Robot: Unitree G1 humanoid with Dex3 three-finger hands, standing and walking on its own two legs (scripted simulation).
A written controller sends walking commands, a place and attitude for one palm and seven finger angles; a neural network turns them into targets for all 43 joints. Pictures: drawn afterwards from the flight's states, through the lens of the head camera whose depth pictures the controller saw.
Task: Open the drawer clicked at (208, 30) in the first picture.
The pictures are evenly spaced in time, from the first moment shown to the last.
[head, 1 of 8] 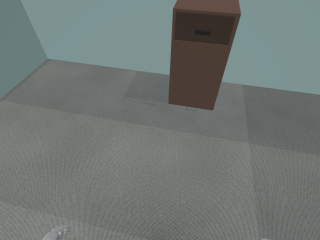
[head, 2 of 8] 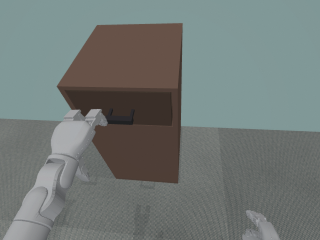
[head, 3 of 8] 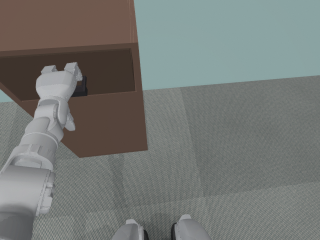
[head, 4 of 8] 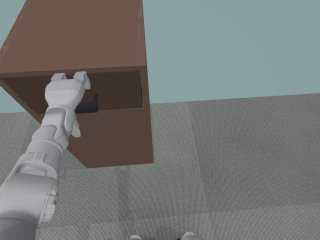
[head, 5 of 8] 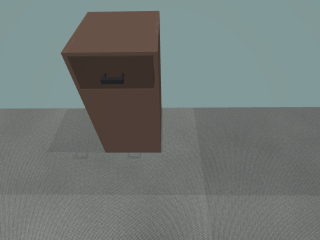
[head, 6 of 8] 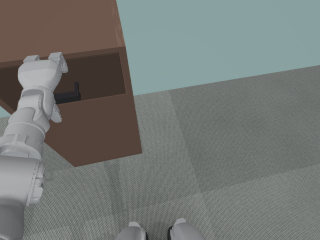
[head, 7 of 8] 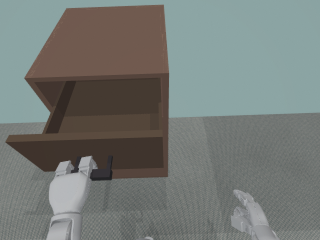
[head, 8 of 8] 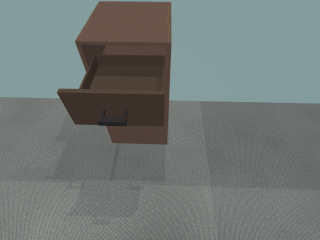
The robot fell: no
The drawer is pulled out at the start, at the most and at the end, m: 0.00 0.30 0.30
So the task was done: yes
